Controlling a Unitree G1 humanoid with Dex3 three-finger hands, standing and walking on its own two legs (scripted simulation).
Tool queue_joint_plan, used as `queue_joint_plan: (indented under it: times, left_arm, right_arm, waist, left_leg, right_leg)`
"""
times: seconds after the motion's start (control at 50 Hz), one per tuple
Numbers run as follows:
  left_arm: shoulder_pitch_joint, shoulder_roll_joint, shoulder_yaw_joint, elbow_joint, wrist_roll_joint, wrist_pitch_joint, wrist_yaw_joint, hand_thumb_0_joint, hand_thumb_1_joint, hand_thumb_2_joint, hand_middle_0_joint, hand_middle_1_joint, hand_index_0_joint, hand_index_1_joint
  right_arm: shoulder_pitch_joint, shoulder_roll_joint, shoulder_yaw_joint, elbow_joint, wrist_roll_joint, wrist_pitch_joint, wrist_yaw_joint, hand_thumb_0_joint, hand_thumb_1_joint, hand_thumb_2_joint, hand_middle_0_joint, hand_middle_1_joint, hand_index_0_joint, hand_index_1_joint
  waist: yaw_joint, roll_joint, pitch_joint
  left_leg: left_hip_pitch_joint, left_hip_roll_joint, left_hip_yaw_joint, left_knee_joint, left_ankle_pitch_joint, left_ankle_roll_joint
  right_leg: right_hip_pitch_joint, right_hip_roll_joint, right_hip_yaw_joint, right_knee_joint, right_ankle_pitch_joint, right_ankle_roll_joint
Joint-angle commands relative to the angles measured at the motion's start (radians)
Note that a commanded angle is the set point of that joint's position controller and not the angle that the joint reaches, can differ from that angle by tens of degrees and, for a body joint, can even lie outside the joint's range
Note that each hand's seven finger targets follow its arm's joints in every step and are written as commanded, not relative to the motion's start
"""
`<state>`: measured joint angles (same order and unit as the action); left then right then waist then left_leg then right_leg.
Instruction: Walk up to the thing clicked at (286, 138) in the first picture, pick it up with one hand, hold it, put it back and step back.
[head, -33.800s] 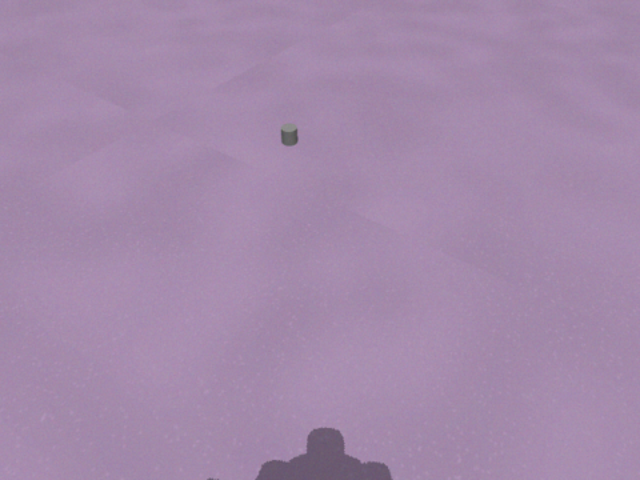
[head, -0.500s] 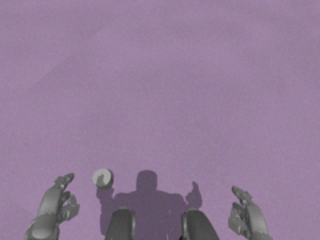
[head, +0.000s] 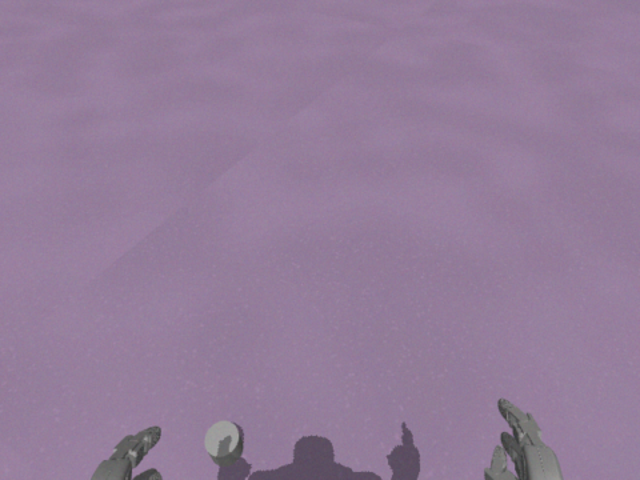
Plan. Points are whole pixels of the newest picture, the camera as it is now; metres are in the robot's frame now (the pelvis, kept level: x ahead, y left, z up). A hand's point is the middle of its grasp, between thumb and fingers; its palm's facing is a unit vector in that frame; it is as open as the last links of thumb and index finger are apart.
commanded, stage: home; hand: left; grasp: from above
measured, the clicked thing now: (224, 443) +0.41 +0.25 -0.67
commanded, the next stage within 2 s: stand in 1.84 s
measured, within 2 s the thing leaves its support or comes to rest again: neither
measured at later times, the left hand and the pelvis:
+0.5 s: hand out of the picture +0.16 +0.18 -0.04, palm faces +0.05 -0.98 -0.21, open 7.4 cm; pelvis +0.00 +0.00 +0.00, yaw +0 degrees
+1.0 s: hand out of the picture +0.16 +0.18 -0.05, palm faces +0.04 -0.98 -0.21, open 7.4 cm; pelvis +0.00 +0.00 +0.00, yaw +0 degrees
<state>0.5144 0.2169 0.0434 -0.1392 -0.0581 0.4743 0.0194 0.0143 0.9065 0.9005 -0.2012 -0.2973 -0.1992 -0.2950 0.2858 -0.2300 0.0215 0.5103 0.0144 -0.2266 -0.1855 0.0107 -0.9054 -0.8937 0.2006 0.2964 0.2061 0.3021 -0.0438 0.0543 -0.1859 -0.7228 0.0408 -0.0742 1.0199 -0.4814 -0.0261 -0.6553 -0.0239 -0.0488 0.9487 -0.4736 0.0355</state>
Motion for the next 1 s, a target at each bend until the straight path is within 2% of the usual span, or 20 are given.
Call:
queue_joint_plan:
  times: [0.0, 0.1, 0.18, 0.28, 0.32, 0.34, 0.44, 0.56, 0.6, 0.62, 0.72, 0.78, 0.8, 0.82, 0.84, 0.86, 0.88, 0.94, 0.96, 0.98]
  left_arm:
    - [-0.053, 0.099, 0.057, -0.189, 0.010, -0.058, -0.004, 0.000, 0.898, 0.899, -0.200, -0.299, -0.200, -0.299]
    - [-0.049, 0.103, 0.053, -0.196, 0.015, -0.062, -0.002, 0.000, 0.896, 0.898, -0.200, -0.299, -0.199, -0.299]
    - [-0.052, 0.105, 0.053, -0.200, 0.017, -0.068, 0.001, 0.000, 0.898, 0.899, -0.200, -0.299, -0.200, -0.299]
    - [-0.038, 0.100, 0.047, -0.199, 0.016, -0.066, 0.005, 0.000, 0.898, 0.899, -0.200, -0.300, -0.200, -0.300]
    - [-0.040, 0.098, 0.049, -0.193, 0.012, -0.066, 0.006, 0.000, 0.899, 0.900, -0.200, -0.300, -0.200, -0.300]
    - [-0.038, 0.100, 0.050, -0.195, 0.011, -0.068, 0.005, 0.000, 0.899, 0.900, -0.200, -0.300, -0.200, -0.300]
    - [-0.035, 0.104, 0.052, -0.195, 0.012, -0.064, 0.004, 0.000, 0.899, 0.900, -0.200, -0.300, -0.200, -0.300]
    - [-0.048, 0.106, 0.051, -0.193, 0.011, -0.066, 0.003, 0.000, 0.900, 0.900, -0.200, -0.300, -0.200, -0.300]
    - [-0.031, 0.117, 0.063, -0.185, 0.012, -0.063, 0.003, 0.000, 0.900, 0.900, -0.200, -0.300, -0.200, -0.300]
    - [-0.039, 0.098, 0.041, -0.202, 0.012, -0.064, 0.002, 0.000, 0.900, 0.900, -0.200, -0.300, -0.200, -0.300]
    - [-0.027, 0.107, 0.055, -0.189, 0.010, -0.066, 0.004, 0.000, 0.900, 0.900, -0.200, -0.299, -0.200, -0.299]
    - [-0.044, 0.112, 0.054, -0.178, 0.012, -0.065, 0.002, 0.000, 0.900, 0.900, -0.200, -0.299, -0.200, -0.299]
    - [-0.042, 0.096, 0.038, -0.192, 0.014, -0.065, 0.003, 0.000, 0.900, 0.900, -0.200, -0.299, -0.200, -0.299]
    - [-0.042, 0.114, 0.062, -0.192, 0.009, -0.067, 0.003, 0.000, 0.900, 0.900, -0.200, -0.299, -0.200, -0.299]
    - [-0.027, 0.119, 0.062, -0.180, 0.013, -0.067, 0.006, 0.000, 0.900, 0.900, -0.200, -0.299, -0.200, -0.300]
    - [-0.046, 0.090, 0.027, -0.184, 0.014, -0.066, 0.001, 0.000, 0.899, 0.900, -0.200, -0.299, -0.200, -0.299]
    - [-0.040, 0.126, 0.066, -0.186, 0.010, -0.065, 0.004, 0.000, 0.900, 0.900, -0.200, -0.299, -0.200, -0.299]
    - [-0.051, 0.094, 0.036, -0.194, 0.010, -0.069, 0.002, 0.000, 0.900, 0.900, -0.200, -0.299, -0.200, -0.299]
    - [-0.022, 0.116, 0.066, -0.179, 0.006, -0.066, 0.005, 0.000, 0.900, 0.900, -0.200, -0.299, -0.200, -0.299]
    - [-0.033, 0.117, 0.055, -0.184, 0.010, -0.068, 0.006, 0.000, 0.900, 0.900, -0.200, -0.299, -0.200, -0.299]
  right_arm:
    - [-0.066, -0.111, -0.043, -0.145, -0.008, -0.071, -0.009, 0.000, -0.900, -0.900, 0.200, 0.300, 0.200, 0.300]
    - [-0.076, -0.112, -0.042, -0.133, -0.012, -0.080, -0.008, 0.000, -0.900, -0.900, 0.200, 0.300, 0.200, 0.300]
    - [-0.082, -0.112, -0.040, -0.132, -0.012, -0.081, -0.008, 0.000, -0.900, -0.900, 0.200, 0.300, 0.200, 0.300]
    - [-0.079, -0.110, -0.039, -0.131, -0.010, -0.083, -0.009, 0.000, -0.900, -0.900, 0.200, 0.300, 0.200, 0.300]
    - [-0.082, -0.107, -0.036, -0.131, -0.010, -0.082, -0.011, 0.000, -0.900, -0.900, 0.200, 0.300, 0.200, 0.300]
    - [-0.079, -0.107, -0.038, -0.126, -0.012, -0.085, -0.010, 0.000, -0.900, -0.900, 0.200, 0.300, 0.200, 0.300]
    - [-0.071, -0.108, -0.040, -0.119, -0.012, -0.087, -0.013, 0.000, -0.900, -0.900, 0.200, 0.300, 0.200, 0.300]
    - [-0.081, -0.111, -0.039, -0.126, -0.010, -0.083, -0.011, 0.000, -0.900, -0.900, 0.200, 0.300, 0.200, 0.300]
    - [-0.072, -0.114, -0.044, -0.120, -0.010, -0.083, -0.012, 0.000, -0.900, -0.900, 0.200, 0.300, 0.200, 0.300]
    - [-0.074, -0.109, -0.042, -0.128, -0.010, -0.084, -0.012, 0.000, -0.900, -0.900, 0.200, 0.300, 0.200, 0.300]
    - [-0.065, -0.111, -0.045, -0.120, -0.012, -0.085, -0.013, 0.000, -0.900, -0.900, 0.200, 0.300, 0.200, 0.300]
    - [-0.067, -0.113, -0.045, -0.116, -0.011, -0.081, -0.011, 0.000, -0.900, -0.900, 0.200, 0.300, 0.200, 0.300]
    - [-0.072, -0.109, -0.042, -0.122, -0.011, -0.084, -0.011, 0.000, -0.900, -0.900, 0.200, 0.300, 0.200, 0.300]
    - [-0.066, -0.112, -0.046, -0.115, -0.012, -0.082, -0.011, 0.000, -0.900, -0.900, 0.200, 0.300, 0.200, 0.300]
    - [-0.071, -0.116, -0.046, -0.118, -0.011, -0.080, -0.011, 0.000, -0.900, -0.900, 0.200, 0.300, 0.200, 0.300]
    - [-0.075, -0.106, -0.040, -0.124, -0.011, -0.081, -0.010, 0.000, -0.900, -0.900, 0.200, 0.300, 0.200, 0.300]
    - [-0.068, -0.119, -0.047, -0.119, -0.011, -0.080, -0.010, 0.000, -0.900, -0.900, 0.200, 0.300, 0.200, 0.300]
    - [-0.079, -0.107, -0.041, -0.127, -0.010, -0.080, -0.009, 0.000, -0.900, -0.900, 0.200, 0.300, 0.200, 0.300]
    - [-0.071, -0.113, -0.045, -0.124, -0.010, -0.078, -0.011, 0.000, -0.900, -0.900, 0.200, 0.300, 0.200, 0.300]
    - [-0.074, -0.115, -0.045, -0.125, -0.010, -0.078, -0.011, 0.000, -0.900, -0.900, 0.200, 0.300, 0.200, 0.300]
  waist:
    - [-0.004, -0.023, -0.023]
    - [0.000, -0.004, -0.041]
    - [0.003, 0.018, -0.035]
    - [0.006, 0.010, -0.056]
    - [0.007, -0.006, -0.032]
    - [0.007, -0.002, -0.054]
    - [0.010, -0.010, -0.059]
    - [0.009, -0.004, -0.023]
    - [0.008, 0.012, -0.051]
    - [0.003, 0.003, -0.048]
    - [0.005, -0.012, -0.072]
    - [-0.001, 0.000, -0.042]
    - [0.002, 0.000, -0.039]
    - [0.009, 0.002, -0.059]
    - [0.011, -0.004, -0.044]
    - [0.003, 0.004, -0.030]
    - [0.005, 0.009, -0.033]
    - [0.005, 0.004, -0.033]
    - [0.011, -0.016, -0.047]
    - [0.005, -0.022, -0.037]
  left_leg:
    - [0.101, -0.045, 0.049, -0.169, 0.140, 0.036]
    - [0.120, -0.043, 0.047, -0.166, 0.171, 0.034]
    - [0.116, -0.037, 0.040, -0.186, 0.124, 0.031]
    - [0.128, -0.031, 0.028, -0.187, 0.167, 0.028]
    - [0.111, -0.032, 0.030, -0.186, 0.144, 0.030]
    - [0.117, -0.033, 0.029, -0.186, 0.149, 0.029]
    - [0.124, -0.033, 0.035, -0.171, 0.201, 0.029]
    - [0.100, -0.033, 0.031, -0.193, 0.119, 0.032]
    - [0.120, -0.031, 0.028, -0.192, 0.142, 0.029]
    - [0.125, -0.030, 0.029, -0.189, 0.165, 0.029]
    - [0.133, -0.034, 0.040, -0.162, 0.229, 0.031]
    - [0.127, -0.031, 0.036, -0.176, 0.185, 0.030]
    - [0.133, -0.028, 0.032, -0.183, 0.188, 0.028]
    - [0.130, -0.031, 0.032, -0.178, 0.188, 0.029]
    - [0.124, -0.031, 0.034, -0.183, 0.179, 0.029]
    - [0.119, -0.031, 0.033, -0.182, 0.180, 0.029]
    - [0.124, -0.029, 0.033, -0.186, 0.165, 0.029]
    - [0.117, -0.030, 0.031, -0.185, 0.163, 0.028]
    - [0.120, -0.032, 0.035, -0.174, 0.180, 0.031]
    - [0.113, -0.032, 0.038, -0.177, 0.165, 0.032]
  right_leg:
    - [0.020, 0.038, -0.026, -0.169, 0.133, -0.024]
    - [0.034, 0.039, -0.027, -0.160, 0.162, -0.025]
    - [0.021, 0.043, -0.032, -0.158, 0.115, -0.029]
    - [0.028, 0.049, -0.038, -0.141, 0.146, -0.032]
    - [0.029, 0.047, -0.037, -0.152, 0.125, -0.030]
    - [0.039, 0.048, -0.036, -0.150, 0.133, -0.029]
    - [0.048, 0.046, -0.033, -0.147, 0.175, -0.029]
    - [0.035, 0.045, -0.031, -0.160, 0.110, -0.028]
    - [0.039, 0.046, -0.031, -0.152, 0.125, -0.031]
    - [0.037, 0.048, -0.034, -0.148, 0.146, -0.030]
    - [0.061, 0.043, -0.026, -0.146, 0.204, -0.028]
    - [0.036, 0.045, -0.028, -0.152, 0.165, -0.028]
    - [0.038, 0.046, -0.033, -0.146, 0.164, -0.029]
    - [0.048, 0.044, -0.030, -0.148, 0.164, -0.029]
    - [0.046, 0.044, -0.030, -0.151, 0.154, -0.030]
    - [0.032, 0.045, -0.031, -0.151, 0.158, -0.029]
    - [0.034, 0.046, -0.029, -0.150, 0.144, -0.030]
    - [0.034, 0.045, -0.031, -0.151, 0.142, -0.029]
    - [0.049, 0.043, -0.028, -0.153, 0.157, -0.028]
    - [0.042, 0.043, -0.027, -0.156, 0.145, -0.028]
